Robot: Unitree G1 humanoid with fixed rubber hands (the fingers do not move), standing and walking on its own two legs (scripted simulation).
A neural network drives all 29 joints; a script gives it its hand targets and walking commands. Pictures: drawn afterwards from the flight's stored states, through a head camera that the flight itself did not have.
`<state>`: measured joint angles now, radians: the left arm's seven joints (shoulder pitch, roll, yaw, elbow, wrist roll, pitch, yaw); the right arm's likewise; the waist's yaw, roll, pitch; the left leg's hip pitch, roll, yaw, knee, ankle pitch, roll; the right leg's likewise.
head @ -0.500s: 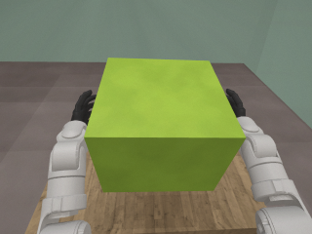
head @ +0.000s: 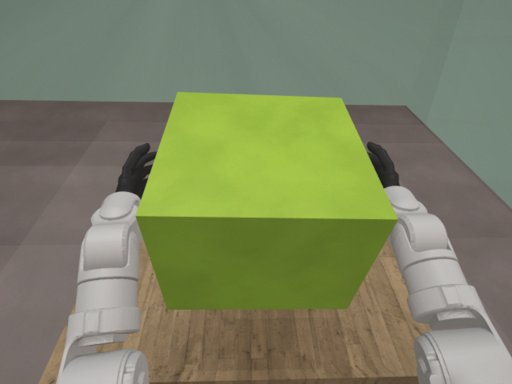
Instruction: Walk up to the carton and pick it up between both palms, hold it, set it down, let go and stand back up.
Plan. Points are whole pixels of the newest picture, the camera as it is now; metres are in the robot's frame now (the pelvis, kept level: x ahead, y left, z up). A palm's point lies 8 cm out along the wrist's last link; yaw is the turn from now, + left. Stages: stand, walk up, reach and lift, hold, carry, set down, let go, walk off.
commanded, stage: hold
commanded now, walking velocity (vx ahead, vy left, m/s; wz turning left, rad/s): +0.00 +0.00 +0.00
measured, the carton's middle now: (259, 197) +0.40 +0.00 +0.14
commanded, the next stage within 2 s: none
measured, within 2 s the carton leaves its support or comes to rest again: neither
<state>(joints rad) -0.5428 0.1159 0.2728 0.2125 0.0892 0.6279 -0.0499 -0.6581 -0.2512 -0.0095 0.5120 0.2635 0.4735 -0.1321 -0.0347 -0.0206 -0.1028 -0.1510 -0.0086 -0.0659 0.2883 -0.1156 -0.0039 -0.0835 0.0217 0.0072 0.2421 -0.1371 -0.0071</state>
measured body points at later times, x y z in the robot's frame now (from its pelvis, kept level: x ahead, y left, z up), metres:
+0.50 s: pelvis +0.00 +0.01 +0.00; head -0.04 +0.02 +0.45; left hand +0.37 +0.19 +0.18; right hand +0.38 -0.20 +0.18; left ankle +0.03 +0.12 -0.75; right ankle +0.00 -0.11 -0.75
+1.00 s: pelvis +0.00 +0.00 +0.00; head -0.04 +0.02 +0.45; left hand +0.38 +0.20 +0.18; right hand +0.39 -0.19 +0.18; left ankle +0.03 +0.12 -0.75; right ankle +0.00 -0.11 -0.75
